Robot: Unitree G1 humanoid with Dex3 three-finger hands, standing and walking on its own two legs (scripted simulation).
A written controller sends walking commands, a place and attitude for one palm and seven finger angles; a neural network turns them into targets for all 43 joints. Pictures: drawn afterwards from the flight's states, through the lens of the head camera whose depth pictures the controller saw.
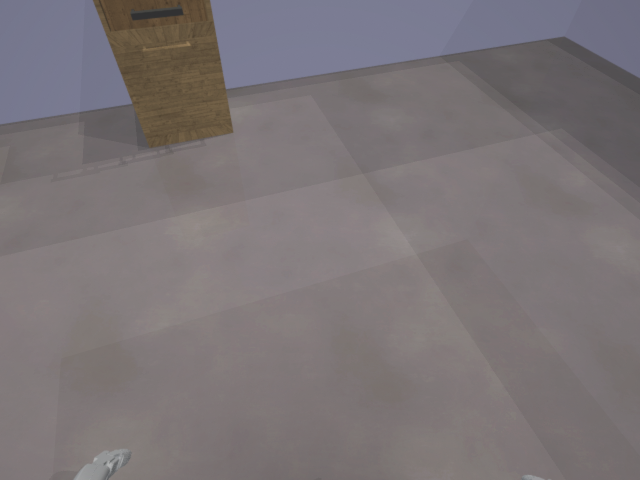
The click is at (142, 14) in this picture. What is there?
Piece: drawer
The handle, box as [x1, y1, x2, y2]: [130, 5, 183, 19]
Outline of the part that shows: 183,14 181,7 179,5 177,5 177,7 134,11 133,9 131,9 130,12 132,19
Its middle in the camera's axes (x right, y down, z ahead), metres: -0.66 -0.91 +1.55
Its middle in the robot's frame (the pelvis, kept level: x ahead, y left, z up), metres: +1.74 +0.75 -0.13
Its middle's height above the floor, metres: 0.64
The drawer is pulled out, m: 0.00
